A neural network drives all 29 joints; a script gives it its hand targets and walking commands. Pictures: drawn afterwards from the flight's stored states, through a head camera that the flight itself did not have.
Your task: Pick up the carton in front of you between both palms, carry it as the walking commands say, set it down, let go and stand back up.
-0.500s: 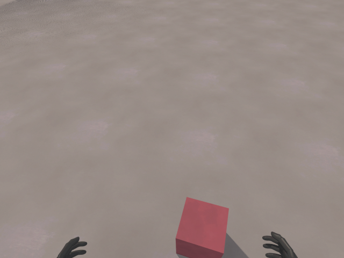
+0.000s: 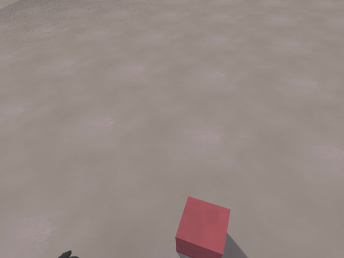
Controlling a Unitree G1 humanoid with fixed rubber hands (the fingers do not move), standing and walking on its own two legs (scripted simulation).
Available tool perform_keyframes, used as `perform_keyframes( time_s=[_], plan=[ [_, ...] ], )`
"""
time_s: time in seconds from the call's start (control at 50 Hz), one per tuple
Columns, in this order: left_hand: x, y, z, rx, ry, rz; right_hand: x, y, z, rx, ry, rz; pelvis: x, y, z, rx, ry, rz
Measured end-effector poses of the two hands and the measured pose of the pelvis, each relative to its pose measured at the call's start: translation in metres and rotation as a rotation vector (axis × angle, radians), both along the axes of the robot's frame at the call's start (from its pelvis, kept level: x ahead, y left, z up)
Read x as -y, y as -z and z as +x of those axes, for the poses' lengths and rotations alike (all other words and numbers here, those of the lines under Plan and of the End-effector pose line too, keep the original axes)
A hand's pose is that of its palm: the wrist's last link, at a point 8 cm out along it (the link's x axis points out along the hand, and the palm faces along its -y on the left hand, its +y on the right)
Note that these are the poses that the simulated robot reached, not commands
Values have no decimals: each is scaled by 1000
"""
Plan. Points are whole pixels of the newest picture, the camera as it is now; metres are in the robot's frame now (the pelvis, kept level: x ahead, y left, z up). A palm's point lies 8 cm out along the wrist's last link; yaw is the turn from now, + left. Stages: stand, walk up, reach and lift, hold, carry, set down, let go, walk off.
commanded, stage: stand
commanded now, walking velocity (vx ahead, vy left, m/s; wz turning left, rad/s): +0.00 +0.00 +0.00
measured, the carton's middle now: (202, 231) +0.40 -0.12 -0.64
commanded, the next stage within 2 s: none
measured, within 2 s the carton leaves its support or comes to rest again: neither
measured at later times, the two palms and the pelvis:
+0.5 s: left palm out of the picture +0.08 +0.29 -0.09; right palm out of the picture +0.06 -0.28 -0.11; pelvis -0.02 +0.00 +0.00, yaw -1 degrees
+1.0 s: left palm out of the picture +0.07 +0.30 -0.09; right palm out of the picture +0.05 -0.29 -0.11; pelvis -0.02 +0.01 +0.01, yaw -1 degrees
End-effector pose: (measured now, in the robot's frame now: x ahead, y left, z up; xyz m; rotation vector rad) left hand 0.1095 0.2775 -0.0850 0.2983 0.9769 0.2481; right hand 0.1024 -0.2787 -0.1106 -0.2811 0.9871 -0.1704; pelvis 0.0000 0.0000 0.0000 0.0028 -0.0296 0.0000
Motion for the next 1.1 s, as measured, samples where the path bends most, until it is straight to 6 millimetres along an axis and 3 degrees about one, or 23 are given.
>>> perform_keyframes(
  time_s=[0.48,1.1],
  plan=[
    [-15,3,-27,-60,-9,4,5,0,-39,-66,19,-24,-4,-4,-17,21,9,4],
    [-25,6,-35,-106,-2,6,8,-4,-53,-103,50,-38,-10,-8,-22,23,24,7]
  ],
)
